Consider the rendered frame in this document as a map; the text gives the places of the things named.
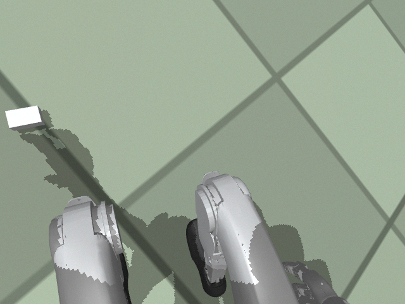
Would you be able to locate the left robot foot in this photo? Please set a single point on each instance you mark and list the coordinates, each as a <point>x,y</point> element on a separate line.
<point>125,274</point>

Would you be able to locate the right robot foot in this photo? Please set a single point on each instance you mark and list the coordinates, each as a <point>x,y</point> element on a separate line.
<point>197,254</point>

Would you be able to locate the right robot hand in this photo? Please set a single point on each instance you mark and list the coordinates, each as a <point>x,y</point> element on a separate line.
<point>315,289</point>

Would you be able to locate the small box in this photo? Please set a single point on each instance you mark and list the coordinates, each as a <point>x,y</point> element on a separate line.
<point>24,118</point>

